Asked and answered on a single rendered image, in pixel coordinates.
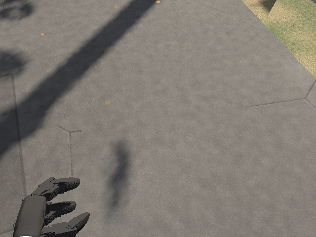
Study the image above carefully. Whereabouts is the robot left hand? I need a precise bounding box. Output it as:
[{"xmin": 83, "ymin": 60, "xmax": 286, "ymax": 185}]
[{"xmin": 13, "ymin": 177, "xmax": 90, "ymax": 237}]

